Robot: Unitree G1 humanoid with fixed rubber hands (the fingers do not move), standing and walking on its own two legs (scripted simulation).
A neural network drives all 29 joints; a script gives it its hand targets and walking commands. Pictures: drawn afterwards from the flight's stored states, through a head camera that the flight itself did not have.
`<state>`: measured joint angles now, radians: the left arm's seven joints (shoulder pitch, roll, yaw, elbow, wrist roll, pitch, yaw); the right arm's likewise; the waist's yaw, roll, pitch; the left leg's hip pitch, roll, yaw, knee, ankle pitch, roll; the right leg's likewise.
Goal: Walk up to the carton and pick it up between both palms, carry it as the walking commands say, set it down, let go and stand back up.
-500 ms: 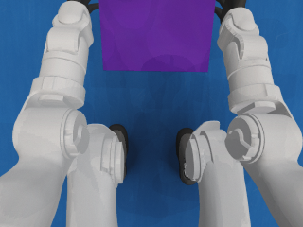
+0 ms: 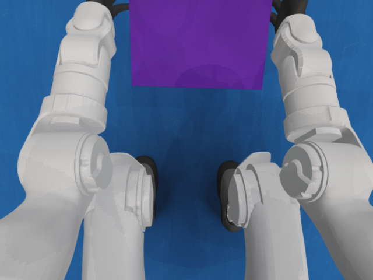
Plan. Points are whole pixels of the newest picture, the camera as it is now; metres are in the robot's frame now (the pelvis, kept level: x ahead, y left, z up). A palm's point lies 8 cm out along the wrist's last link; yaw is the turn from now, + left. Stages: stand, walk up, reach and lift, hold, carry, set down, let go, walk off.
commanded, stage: set down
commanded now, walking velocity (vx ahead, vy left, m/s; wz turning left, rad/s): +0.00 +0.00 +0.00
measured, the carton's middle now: (195, 30) +0.54 +0.01 -0.24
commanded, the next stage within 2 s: none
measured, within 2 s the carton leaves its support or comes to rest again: neither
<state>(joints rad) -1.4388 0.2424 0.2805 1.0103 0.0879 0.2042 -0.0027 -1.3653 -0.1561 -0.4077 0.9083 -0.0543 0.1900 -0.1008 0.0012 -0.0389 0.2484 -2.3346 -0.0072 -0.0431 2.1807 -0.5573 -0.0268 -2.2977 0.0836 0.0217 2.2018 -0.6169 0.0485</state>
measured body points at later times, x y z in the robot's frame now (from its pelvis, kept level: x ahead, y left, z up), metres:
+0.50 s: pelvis +0.00 +0.00 +0.00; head +0.36 +0.02 +0.26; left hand +0.56 +0.16 -0.17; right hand +0.55 -0.14 -0.16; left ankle +0.11 +0.13 -0.33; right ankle +0.10 -0.12 -0.33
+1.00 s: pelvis -0.01 +0.00 +0.00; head +0.35 +0.02 +0.25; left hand +0.55 +0.21 -0.17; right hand +0.54 -0.16 -0.17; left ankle +0.11 +0.13 -0.33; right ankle +0.10 -0.12 -0.33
